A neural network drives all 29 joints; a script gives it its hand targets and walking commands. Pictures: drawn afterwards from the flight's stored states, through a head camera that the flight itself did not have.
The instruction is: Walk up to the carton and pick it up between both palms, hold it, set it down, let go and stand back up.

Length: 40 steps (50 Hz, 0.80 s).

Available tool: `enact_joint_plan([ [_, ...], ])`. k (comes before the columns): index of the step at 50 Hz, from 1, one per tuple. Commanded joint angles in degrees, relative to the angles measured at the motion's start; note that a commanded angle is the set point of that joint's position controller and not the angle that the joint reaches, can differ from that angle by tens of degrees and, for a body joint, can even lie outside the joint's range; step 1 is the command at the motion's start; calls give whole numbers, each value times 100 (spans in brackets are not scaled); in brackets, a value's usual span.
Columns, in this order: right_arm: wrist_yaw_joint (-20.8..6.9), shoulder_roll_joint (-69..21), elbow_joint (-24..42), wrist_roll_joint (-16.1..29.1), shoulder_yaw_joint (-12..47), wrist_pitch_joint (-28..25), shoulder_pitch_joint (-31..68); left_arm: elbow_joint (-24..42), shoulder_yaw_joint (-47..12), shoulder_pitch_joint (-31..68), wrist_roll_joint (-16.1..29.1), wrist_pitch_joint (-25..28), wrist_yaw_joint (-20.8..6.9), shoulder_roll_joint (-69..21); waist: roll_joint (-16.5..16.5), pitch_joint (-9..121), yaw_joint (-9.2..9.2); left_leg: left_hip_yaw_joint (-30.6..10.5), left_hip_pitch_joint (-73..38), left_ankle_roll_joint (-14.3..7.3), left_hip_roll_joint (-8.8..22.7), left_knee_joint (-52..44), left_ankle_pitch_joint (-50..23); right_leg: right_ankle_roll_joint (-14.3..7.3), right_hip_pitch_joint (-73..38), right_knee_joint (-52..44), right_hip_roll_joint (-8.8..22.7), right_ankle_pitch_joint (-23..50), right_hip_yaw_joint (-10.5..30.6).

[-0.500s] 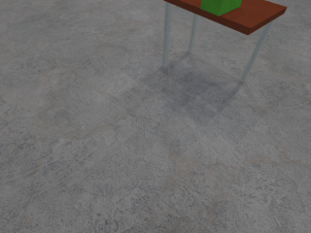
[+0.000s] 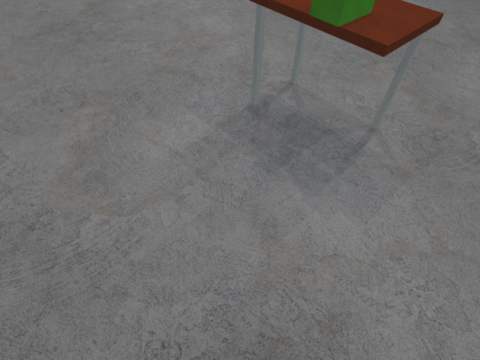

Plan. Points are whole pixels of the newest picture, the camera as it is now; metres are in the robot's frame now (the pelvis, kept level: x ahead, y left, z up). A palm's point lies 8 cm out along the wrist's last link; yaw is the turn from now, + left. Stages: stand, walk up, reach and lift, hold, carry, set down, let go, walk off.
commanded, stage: stand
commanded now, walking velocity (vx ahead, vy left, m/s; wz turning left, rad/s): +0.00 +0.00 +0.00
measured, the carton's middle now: out of the picture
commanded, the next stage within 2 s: walk up in 0.04 s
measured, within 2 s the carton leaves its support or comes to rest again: neither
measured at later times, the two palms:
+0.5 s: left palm out of the picture +0.12 +0.27 -0.13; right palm out of the picture +0.05 -0.34 -0.14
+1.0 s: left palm (145, 241) +0.37 +0.22 -0.11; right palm (430, 276) +0.30 -0.39 -0.12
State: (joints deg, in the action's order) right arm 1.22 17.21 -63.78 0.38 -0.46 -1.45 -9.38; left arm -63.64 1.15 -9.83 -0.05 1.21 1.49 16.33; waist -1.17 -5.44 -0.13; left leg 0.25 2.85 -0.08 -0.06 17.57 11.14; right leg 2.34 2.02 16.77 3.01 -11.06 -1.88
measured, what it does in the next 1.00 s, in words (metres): walks ahead, turning right: right foot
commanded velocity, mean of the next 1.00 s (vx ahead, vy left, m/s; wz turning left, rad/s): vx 0.00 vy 0.00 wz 0.00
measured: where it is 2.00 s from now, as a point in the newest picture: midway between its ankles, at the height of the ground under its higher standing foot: (255, 246)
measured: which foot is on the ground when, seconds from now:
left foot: down 0.00-0.58, up 0.60-1.00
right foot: down 0.00-0.32, up 0.34-0.52, down 0.54-1.00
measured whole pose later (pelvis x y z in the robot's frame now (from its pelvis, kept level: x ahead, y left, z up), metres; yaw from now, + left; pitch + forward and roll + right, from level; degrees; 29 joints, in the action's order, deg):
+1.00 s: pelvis +0.25 -0.06 -0.04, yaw -21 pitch -4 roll -3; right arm -5.9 22.7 -37.5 -2.5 -5.0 1.3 -10.1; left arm -38.9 2.2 -27.3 -1.6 2.7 1.4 20.1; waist 6.9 -4.9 -2.2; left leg -2.1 30.1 0.1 6.9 39.0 8.5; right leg 2.6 -0.8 31.3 -0.7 -27.9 2.6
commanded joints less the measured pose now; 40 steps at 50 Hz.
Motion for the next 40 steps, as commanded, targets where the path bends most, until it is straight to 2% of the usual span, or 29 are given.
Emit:
enact_joint_plan([
  [1, 125, 1052, 179, -8, -130, -60, -212, 261, 276, -117, -1, 50, 65, 1359, 196, 185, 25, -491, 141, -30, 854, -234, -1812, -210, 40, -94, 522, 1170, 299],
  [5, 89, 1403, 265, 31, -228, -63, -139, 215, 262, -249, 23, 109, 57, 1391, 74, 140, -60, -546, 298, -97, 856, -244, -1305, -293, 0, -203, 645, 1004, 413],
  [7, 99, 1054, 255, 28, -151, -98, -108, 194, 163, -166, 2, 118, 61, 1028, 295, 436, 24, -488, 59, -75, 867, -309, -1323, -274, 27, -235, 655, 840, 388],
  [8, 97, 1224, 278, 25, -213, -94, -83, 254, 234, -114, 28, 117, 60, 1266, 15, 295, -17, -545, 223, -78, 869, -266, -1315, -240, -44, -254, 674, 1034, 393],
  [11, 102, 1365, 298, 13, -276, -124, -59, 274, 279, -127, 50, 84, 92, 1376, -126, 320, -36, -656, 196, -110, 915, -268, -1448, -259, 13, -122, 634, 1183, 384],
  [12, -18, 1790, 732, -266, -687, -134, -291, 685, 420, -655, -225, 29, -75, 988, 572, 606, 76, 29, -323, -503, 804, 483, 1772, -801, 899, 433, 316, -1510, 840],
  [13, -36, 1583, 908, -405, -686, -121, -352, 962, 544, -228, -239, 0, -159, 1283, 526, 183, 210, -375, -427, -703, 916, 287, 2685, -758, 2027, 707, 314, -2214, 842],
  [14, -63, 1633, 862, -427, -728, -114, -497, 1140, 498, 157, -233, -20, -219, 1141, 795, -14, 359, -655, -962, -868, 1163, -160, 3105, -710, 3067, 1008, 132, -2229, 569],
  [15, -71, 1623, 885, -399, -791, -144, -852, 1442, 457, 643, -235, -16, -281, 1075, 1267, -54, 604, -1427, -1066, -1123, 1815, -983, 3511, -584, 3622, 2198, -117, -1784, -23],
  [16, -37, 1792, 1119, -423, -886, -212, -751, 1659, 523, 654, -317, -13, -294, 1140, 1176, -240, 592, -1844, -925, -1415, 2352, -1321, 3292, -496, 3945, 3394, 207, -1777, 227],
  [17, 0, 1779, 1382, -389, -869, -269, -462, 1741, 588, 461, -342, 9, -284, 1326, 478, -290, 460, -2087, -626, -1534, 2559, -1195, 3114, -419, 4054, 3864, 419, -1800, 563],
  [19, 40, 1689, 1704, -392, -872, -357, -295, 1953, 677, 247, -351, -5, -327, 1505, 266, -280, 306, -1433, -197, -1490, 2444, -1051, 2454, -447, 3700, 3990, 660, -1646, 677],
  [20, 13, 1730, 1833, -445, -942, -372, -84, 1962, 665, -129, -313, -9, -379, 1398, 848, -113, 185, -1306, -437, -1537, 2536, -919, 2553, -505, 3690, 3645, 818, -1747, 747],
  [23, -131, 1831, 2097, -484, -1003, -316, 18, 2147, 647, -407, -244, 27, -471, 1480, 939, -240, 197, -693, -89, -1401, 2643, -532, 2336, -587, 3297, 2822, 972, -1263, 631],
  [24, -176, 1742, 2201, -473, -996, -283, 34, 2155, 632, -738, -233, 39, -471, 1424, 890, -186, 79, -412, -59, -1287, 2453, -210, 2346, -549, 2920, 2343, 865, -983, 555],
  [25, -189, 1740, 2236, -437, -968, -240, 15, 2090, 603, -835, -233, 34, -468, 1352, 681, -241, 14, 77, 620, -1205, 2202, 15, 2511, -616, 2142, 1993, 626, -441, 17],
  [26, -249, 1689, 2179, -375, -933, -162, 301, 1850, 638, -1542, -229, 31, -440, 1319, 325, 351, -425, 684, 979, -859, 1702, 1089, 2398, -577, 835, 1546, 381, 281, -212],
  [27, -304, 1380, 2379, -413, -846, -104, 554, 1581, 780, -2207, -258, 43, -374, 1679, -761, 622, -807, 1038, 2033, -668, 1267, 2622, 2125, -820, -538, 1571, 168, -144, 147],
  [28, -426, 975, 2650, -311, -689, -79, 764, 1579, 893, -2679, -248, 33, -209, 2073, -2575, 317, -1067, 1090, 3348, -300, 88, 4786, 2819, -1020, -820, 195, 634, -2217, 2258],
  [29, -512, 1278, 2749, -263, -740, 0, 281, 1930, 884, -2278, -253, 22, -144, 2301, -1784, 234, -654, 87, 3958, -83, -48, 5640, 2887, -1897, -514, -797, 1609, -3516, 5157],
  [30, -473, 1668, 2698, -316, -819, 42, 393, 2127, 843, -2024, -130, 66, -71, 2167, -1366, -554, -586, -202, 4331, -73, 276, 5881, 2673, -2123, -128, -890, 1809, -3479, 5208],
  [31, -468, 1736, 2751, -276, -798, -24, 275, 2305, 758, -1939, -141, 136, -9, 2127, -651, -523, -480, -304, 4717, -91, 404, 6008, 2470, -2196, -412, -641, 1863, -2353, 4892],
  [32, -431, 1704, 2674, -241, -815, -92, 247, 2292, 811, -1740, -93, 238, 70, 2359, -585, -102, -381, -376, 4514, -152, 624, 5985, 2090, -1976, -679, -196, 1657, -1312, 4089],
  [33, -453, 1701, 2643, -298, -808, -148, -4, 2489, 790, -1609, -128, 284, 155, 2383, -839, 213, -315, -500, 4327, -115, 660, 5683, 2151, -2046, -776, 150, 1731, -202, 3818],
  [34, -460, 1663, 2660, -307, -803, -148, 66, 2515, 810, -1651, -141, 315, 149, 2326, -608, 412, -292, -558, 4022, -26, 764, 5475, 1956, -2039, -610, 288, 1689, 290, 3492],
  [35, -463, 1669, 2701, -298, -772, -115, 133, 2565, 774, -1527, -136, 351, 131, 2338, -863, 416, -252, -548, 3833, 26, 875, 5316, 1716, -1993, -192, 329, 1537, 478, 3243],
  [37, -512, 1581, 2792, -342, -726, -18, 143, 2729, 695, -1408, -88, 365, 112, 2157, -901, 23, -215, -256, 3570, 82, 807, 4444, 1147, -1765, 333, 217, 1175, 1437, 2187],
  [38, -538, 1549, 2934, -343, -723, -17, 309, 2822, 680, -1515, -89, 327, 116, 2172, -869, -66, -362, -99, 3337, 133, 809, 4093, 976, -1785, 514, 139, 1077, 1628, 1985],
  [40, -557, 1496, 3142, -341, -753, 81, 448, 2986, 697, -1589, -80, 332, 119, 2048, -854, -336, -349, -23, 3432, 126, 718, 3725, 702, -1679, 698, 114, 967, 1778, 1964],
])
